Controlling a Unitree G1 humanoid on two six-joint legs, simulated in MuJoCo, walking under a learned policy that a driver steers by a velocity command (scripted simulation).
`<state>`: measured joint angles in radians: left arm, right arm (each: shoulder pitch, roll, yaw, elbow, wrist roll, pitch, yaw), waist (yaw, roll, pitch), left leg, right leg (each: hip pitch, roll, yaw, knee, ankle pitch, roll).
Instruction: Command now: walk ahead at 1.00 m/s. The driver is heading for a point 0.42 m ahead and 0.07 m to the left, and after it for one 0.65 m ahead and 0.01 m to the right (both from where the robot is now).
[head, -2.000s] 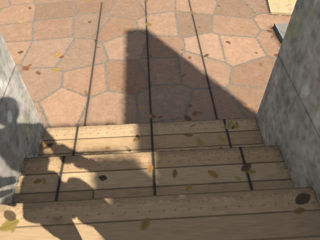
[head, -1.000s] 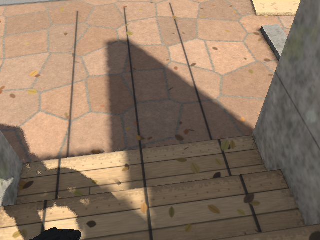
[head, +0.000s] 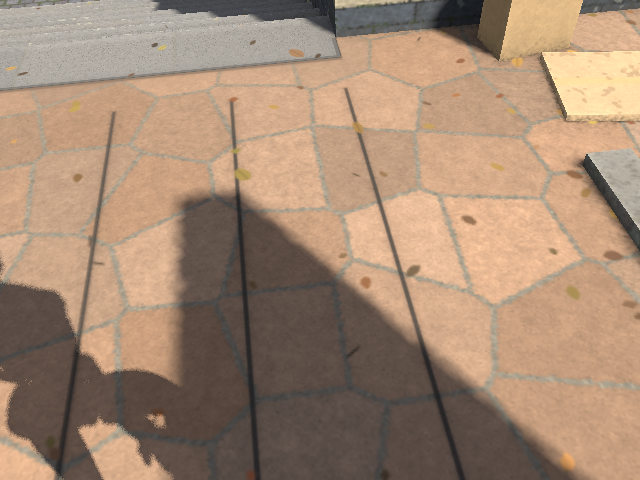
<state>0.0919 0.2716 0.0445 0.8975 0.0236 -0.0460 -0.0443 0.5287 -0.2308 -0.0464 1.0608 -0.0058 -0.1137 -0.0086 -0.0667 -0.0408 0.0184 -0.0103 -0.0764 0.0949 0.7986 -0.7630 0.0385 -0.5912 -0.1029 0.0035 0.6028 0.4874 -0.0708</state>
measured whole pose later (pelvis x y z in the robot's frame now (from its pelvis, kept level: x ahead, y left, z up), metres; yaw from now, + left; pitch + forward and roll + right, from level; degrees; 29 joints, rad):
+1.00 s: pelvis +0.81 +0.01 -0.26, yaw +18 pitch +0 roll +0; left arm 0.07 0.20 0.02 0.93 0.01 -0.09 -0.02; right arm 0.14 -0.24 -0.05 1.03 0.03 0.01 -0.03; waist 0.01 0.01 0.07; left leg -0.34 -0.07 -0.09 1.09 -0.57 -0.02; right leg -0.42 0.02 -0.01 0.48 -0.06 -0.04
